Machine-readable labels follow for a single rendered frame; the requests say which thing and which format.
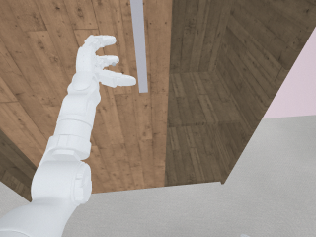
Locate left robot forearm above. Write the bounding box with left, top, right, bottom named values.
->
left=31, top=70, right=101, bottom=198

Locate robot left upper arm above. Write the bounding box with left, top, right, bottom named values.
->
left=0, top=160, right=92, bottom=237

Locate wardrobe door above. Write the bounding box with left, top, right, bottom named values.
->
left=0, top=129, right=38, bottom=190
left=0, top=0, right=173, bottom=194

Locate handle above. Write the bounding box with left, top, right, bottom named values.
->
left=130, top=0, right=148, bottom=93

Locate left robot hand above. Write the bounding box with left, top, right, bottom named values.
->
left=76, top=35, right=136, bottom=88

